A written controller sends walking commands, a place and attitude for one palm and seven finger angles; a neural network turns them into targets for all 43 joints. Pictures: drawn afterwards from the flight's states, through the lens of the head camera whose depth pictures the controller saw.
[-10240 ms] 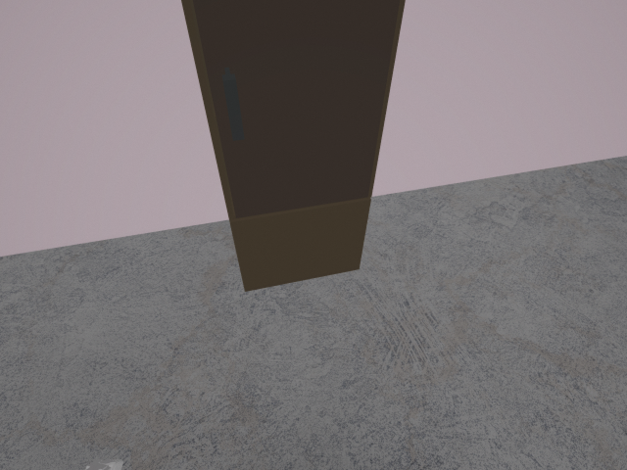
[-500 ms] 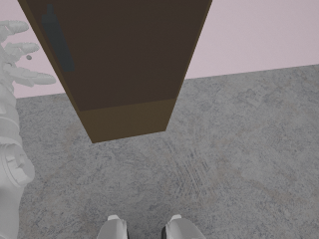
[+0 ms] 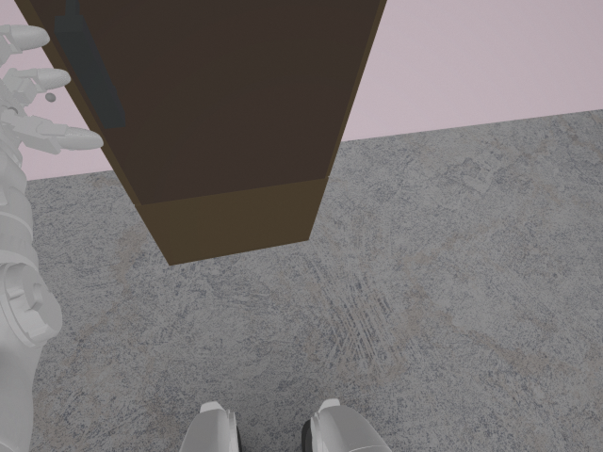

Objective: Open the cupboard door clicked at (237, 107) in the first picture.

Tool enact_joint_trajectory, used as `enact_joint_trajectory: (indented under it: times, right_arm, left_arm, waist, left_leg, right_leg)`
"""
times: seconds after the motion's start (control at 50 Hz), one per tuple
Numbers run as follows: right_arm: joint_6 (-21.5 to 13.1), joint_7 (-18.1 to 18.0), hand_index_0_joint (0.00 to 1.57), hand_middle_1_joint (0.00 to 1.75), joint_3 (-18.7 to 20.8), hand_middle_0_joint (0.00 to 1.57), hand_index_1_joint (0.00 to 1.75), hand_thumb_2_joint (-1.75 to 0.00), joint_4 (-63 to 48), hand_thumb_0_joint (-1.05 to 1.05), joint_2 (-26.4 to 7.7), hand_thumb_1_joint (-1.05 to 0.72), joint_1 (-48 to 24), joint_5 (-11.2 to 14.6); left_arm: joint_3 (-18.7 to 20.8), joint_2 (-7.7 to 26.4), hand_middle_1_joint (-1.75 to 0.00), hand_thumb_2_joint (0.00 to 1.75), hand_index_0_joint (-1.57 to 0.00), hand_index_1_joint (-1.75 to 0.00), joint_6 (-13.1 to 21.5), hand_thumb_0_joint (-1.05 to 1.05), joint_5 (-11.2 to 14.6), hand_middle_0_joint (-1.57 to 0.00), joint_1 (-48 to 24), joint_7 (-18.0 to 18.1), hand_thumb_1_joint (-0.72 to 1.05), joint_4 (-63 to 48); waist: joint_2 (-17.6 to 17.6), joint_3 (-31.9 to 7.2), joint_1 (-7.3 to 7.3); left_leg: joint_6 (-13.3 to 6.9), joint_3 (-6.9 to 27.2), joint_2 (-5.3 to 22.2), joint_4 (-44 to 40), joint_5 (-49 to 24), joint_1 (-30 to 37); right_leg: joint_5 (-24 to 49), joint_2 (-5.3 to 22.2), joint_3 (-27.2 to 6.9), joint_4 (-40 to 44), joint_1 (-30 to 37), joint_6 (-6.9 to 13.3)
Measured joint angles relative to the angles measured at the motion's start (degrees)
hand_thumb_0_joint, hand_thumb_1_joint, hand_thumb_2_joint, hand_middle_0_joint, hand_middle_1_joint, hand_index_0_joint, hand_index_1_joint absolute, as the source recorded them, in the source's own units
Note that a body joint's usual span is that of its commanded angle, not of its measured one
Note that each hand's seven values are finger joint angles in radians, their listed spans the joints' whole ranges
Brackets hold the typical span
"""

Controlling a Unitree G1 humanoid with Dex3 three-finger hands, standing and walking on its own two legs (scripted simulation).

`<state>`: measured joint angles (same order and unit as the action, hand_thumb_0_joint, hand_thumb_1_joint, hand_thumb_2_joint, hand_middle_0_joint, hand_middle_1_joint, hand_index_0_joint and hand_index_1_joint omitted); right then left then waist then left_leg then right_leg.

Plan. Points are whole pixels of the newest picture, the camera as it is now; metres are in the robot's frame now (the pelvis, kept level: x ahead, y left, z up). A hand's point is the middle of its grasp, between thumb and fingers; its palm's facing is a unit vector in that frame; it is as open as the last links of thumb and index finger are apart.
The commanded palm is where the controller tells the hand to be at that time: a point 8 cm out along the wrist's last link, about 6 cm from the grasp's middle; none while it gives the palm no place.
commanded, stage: slide the fingers in behind the handle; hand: left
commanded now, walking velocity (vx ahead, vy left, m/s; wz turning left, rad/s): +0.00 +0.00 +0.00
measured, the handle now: (95, 66) +0.59 +0.21 +0.10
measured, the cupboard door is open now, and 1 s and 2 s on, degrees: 0 0 0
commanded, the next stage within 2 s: close the thumb around the handle in 1.40 s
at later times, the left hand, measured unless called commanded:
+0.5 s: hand (81, 96) +0.53 +0.22 +0.11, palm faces +0.14 -0.99 -0.01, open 13.9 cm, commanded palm +0.51 +0.25 +0.10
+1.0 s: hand (112, 92) +0.54 +0.18 +0.11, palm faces +0.15 -0.99 -0.01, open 13.9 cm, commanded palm +0.51 +0.22 +0.10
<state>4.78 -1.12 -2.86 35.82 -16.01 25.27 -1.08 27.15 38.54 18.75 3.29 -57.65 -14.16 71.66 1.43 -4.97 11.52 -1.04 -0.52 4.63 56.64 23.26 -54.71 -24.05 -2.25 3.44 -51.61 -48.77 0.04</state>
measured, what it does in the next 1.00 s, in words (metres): stands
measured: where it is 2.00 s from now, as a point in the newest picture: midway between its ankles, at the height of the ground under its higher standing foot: outside the picture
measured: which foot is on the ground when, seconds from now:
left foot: down 0.00-1.00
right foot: down 0.00-1.00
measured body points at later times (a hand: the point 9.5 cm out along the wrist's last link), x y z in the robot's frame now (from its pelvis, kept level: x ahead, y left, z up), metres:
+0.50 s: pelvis +0.00 +0.00 +0.00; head +0.13 +0.02 +0.43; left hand +0.52 +0.27 +0.11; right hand -0.01 -0.26 -0.11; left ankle +0.03 +0.11 -0.68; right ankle +0.00 -0.13 -0.68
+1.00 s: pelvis +0.01 +0.00 +0.00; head +0.12 +0.01 +0.43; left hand +0.52 +0.23 +0.11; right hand -0.02 -0.26 -0.11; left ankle +0.03 +0.11 -0.68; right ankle +0.00 -0.13 -0.68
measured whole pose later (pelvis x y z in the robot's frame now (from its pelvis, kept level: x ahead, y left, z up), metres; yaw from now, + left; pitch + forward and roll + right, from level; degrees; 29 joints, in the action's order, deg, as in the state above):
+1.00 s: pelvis +0.01 +0.00 +0.00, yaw +0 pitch +21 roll -3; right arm 4.2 1.5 -1.7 36.4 -14.6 25.4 -2.2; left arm 23.5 28.0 21.0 1.8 -56.8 -3.3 69.2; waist 2.3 -6.1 11.1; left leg -0.9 -1.2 4.2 56.1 23.7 -53.1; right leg -25.0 -1.8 2.6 -52.4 -47.9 0.1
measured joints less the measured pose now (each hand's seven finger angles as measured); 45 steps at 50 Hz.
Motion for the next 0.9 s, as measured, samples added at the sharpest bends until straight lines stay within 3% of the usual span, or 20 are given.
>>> enact_joint_trajectory:
  times: [0.42,0.9]
  right_arm:
    - [-0.8,1.1,0.20,0.30,0.4,0.20,0.30,-0.90,0.0,0.00,0.9,-0.91,-1.0,-0.5]
    - [-0.7,2.4,0.20,0.30,1.1,0.20,0.30,-0.90,0.6,0.00,1.2,-0.91,0.0,-1.2]
  left_arm:
    - [-1.9,-5.4,-1.20,0.30,-0.30,-1.20,1.6,-0.01,-0.6,-0.30,0.6,4.9,-0.50,-1.1]
    - [-3.4,-9.7,-1.20,0.30,-0.30,-1.20,2.0,-0.01,-1.6,-0.30,0.0,10.0,-0.50,-2.1]
  waist:
    - [0.4,-0.7,-0.65]
    - [0.7,-1.0,-0.24]
  left_leg:
    - [0.0,-0.3,-0.4,-0.1,0.2,0.9]
    - [0.1,-0.6,-0.5,-0.1,0.5,0.8]
  right_leg:
    - [-0.5,0.4,-0.3,-0.5,0.6,-0.1]
    - [-0.9,0.4,-0.6,-0.9,0.2,0.0]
